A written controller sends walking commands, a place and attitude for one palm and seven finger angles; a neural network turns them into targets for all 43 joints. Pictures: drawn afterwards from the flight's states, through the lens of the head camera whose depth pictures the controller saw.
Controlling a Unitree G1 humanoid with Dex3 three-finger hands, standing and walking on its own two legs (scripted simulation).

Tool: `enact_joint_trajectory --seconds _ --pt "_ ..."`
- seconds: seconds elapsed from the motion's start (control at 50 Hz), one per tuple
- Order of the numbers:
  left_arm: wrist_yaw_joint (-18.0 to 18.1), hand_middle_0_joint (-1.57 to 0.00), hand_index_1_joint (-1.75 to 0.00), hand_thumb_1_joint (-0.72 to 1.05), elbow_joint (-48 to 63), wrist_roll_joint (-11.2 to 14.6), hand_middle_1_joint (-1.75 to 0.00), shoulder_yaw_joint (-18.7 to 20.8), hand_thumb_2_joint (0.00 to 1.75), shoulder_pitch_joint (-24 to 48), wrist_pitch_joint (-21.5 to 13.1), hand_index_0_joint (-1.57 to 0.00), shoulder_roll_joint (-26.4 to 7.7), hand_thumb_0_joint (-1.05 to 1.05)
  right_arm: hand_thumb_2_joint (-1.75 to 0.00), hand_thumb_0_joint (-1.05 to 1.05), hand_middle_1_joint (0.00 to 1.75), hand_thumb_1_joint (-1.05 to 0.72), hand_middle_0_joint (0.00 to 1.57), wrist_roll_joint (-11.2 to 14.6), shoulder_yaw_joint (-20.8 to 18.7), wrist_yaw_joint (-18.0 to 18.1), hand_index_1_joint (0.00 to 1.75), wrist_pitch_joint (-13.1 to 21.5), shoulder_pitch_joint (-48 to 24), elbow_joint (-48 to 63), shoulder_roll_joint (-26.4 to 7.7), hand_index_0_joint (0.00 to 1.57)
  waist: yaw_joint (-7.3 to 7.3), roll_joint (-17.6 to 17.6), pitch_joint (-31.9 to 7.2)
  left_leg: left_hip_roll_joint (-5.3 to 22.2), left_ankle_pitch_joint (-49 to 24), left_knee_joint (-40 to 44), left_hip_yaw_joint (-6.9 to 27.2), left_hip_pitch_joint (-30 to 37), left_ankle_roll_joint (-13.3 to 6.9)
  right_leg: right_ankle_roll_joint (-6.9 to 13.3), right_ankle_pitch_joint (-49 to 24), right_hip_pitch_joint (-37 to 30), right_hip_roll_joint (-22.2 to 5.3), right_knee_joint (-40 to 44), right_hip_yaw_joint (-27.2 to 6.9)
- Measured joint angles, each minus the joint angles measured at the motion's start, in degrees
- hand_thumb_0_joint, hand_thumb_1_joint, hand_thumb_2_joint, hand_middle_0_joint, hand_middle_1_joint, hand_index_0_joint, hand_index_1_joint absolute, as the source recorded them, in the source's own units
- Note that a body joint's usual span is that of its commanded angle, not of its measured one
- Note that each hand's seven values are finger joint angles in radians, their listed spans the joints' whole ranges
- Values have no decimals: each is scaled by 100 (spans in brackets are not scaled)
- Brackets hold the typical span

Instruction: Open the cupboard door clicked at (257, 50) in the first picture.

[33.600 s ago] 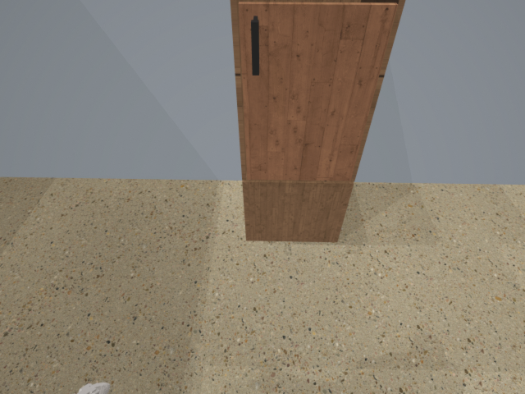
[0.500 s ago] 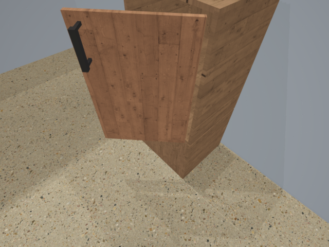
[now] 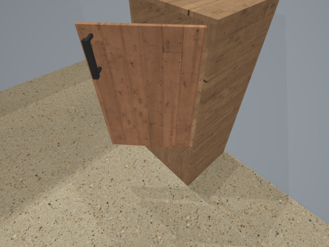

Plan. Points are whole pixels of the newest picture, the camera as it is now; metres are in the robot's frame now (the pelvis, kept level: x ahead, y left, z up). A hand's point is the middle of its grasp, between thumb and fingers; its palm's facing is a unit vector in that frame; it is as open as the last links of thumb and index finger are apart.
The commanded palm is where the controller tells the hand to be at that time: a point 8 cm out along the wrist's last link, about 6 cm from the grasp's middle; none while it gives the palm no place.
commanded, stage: look again from close up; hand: left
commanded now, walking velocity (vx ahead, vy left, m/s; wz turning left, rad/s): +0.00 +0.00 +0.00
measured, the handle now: (93, 57) +0.63 +0.27 +0.16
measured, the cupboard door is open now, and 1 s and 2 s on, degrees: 43 43 43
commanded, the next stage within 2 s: shuffle to correct the standing spot in 0.14 s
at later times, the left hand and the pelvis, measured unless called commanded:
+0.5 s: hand out of the picture +0.00 +0.18 -0.18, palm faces +0.06 -0.99 -0.16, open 7.3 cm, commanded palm none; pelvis +0.03 +0.01 -0.01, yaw +0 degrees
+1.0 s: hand (102, 238) +0.18 +0.20 -0.16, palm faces +0.03 -0.97 -0.22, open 7.3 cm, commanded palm none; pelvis +0.09 +0.02 +0.00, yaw +2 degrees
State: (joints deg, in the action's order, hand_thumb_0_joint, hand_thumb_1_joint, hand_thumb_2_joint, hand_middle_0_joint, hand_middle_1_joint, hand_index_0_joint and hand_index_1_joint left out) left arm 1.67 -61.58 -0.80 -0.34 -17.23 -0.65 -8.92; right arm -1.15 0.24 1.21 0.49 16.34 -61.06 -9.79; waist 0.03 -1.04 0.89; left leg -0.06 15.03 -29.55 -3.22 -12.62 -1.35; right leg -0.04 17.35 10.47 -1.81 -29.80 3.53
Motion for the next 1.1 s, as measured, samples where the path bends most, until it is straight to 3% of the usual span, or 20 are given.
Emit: enact_joint_trajectory --seconds 0.3,0.54,0.62,0.7,0.76,0.86,0.94,1.0,1.1 --pt "-48 -20 -30 91 -58 -5 -30 -16 90 -29 0 -20 -26 1 -89 1 30 -92 20 17 37 -17 29 39 -21 -173 111 20 44 204 96 17 -126 193 -16 -52 5 5 -145 53 28 212 -15" --pt "-76 -20 -30 91 -17 -71 -30 185 90 -334 56 -20 -67 1 -89 1 30 -91 20 -29 -29 -77 29 -11 254 -120 126 19 130 310 -46 -94 536 -471 -21 -126 -142 -90 418 17 -107 -253 -21" --pt "-57 -20 -30 91 -51 -95 -30 216 90 -266 139 -20 -97 1 -89 1 30 -91 20 -43 -18 -10 29 148 302 0 147 19 111 340 15 -189 650 -393 -161 -3 -285 133 1167 440 -140 -1362 -48" --pt "-69 -20 -30 91 47 -70 -30 235 90 72 130 -20 -67 1 -89 1 30 -91 20 -64 3 50 29 221 398 59 175 19 -22 162 158 -238 517 6 -132 244 -345 209 1464 1040 -73 -2363 120" --pt "-81 -20 -30 91 225 -59 -30 241 90 389 100 -20 -26 1 -89 1 30 -91 20 -70 11 65 29 193 467 -2 202 20 -60 59 233 -299 430 290 -90 436 -335 187 1114 1192 -61 -2026 197" --pt "-40 -20 -30 91 487 -35 -30 197 90 810 -65 -20 24 1 -89 1 30 -91 20 19 -4 92 29 151 475 -167 230 20 -43 24 326 -410 630 148 -51 575 -241 169 -329 753 -10 -411 134" --pt "24 -20 -30 91 533 -34 -30 142 90 918 -139 -20 41 1 -89 1 30 -91 20 89 -131 120 29 2 226 -151 183 20 -135 -35 281 -264 1251 -923 40 111 15 301 22 696 24 -510 249" --pt "62 -20 -30 91 564 -66 -30 136 90 950 -75 -20 27 1 -89 1 30 -91 20 88 -186 114 29 -110 -64 -72 200 20 -105 107 299 -112 1586 -1682 131 -320 130 318 -38 616 -9 -384 291" --pt "47 -20 -30 93 616 -65 -30 215 90 828 32 -21 -41 0 -89 1 30 -93 20 55 -264 65 29 -153 -426 148 112 19 16 284 294 116 1060 -1355 127 -542 266 242 -170 627 -38 -281 259"
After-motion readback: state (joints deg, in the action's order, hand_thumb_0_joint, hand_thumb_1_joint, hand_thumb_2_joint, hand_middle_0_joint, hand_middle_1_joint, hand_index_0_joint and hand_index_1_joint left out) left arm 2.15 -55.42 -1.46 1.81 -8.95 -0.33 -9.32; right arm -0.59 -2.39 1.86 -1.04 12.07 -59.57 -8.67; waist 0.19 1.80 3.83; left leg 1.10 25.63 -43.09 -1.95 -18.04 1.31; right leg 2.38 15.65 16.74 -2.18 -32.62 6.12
